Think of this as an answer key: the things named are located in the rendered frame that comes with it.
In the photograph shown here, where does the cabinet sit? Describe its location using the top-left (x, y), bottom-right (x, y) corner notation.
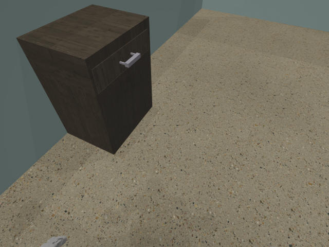
top-left (16, 4), bottom-right (152, 155)

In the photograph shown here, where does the drawer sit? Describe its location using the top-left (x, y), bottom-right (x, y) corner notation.
top-left (92, 29), bottom-right (149, 93)

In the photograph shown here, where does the left robot hand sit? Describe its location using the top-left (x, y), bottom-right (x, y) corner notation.
top-left (40, 236), bottom-right (67, 247)

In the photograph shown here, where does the handle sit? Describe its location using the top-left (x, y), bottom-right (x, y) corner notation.
top-left (119, 52), bottom-right (141, 68)

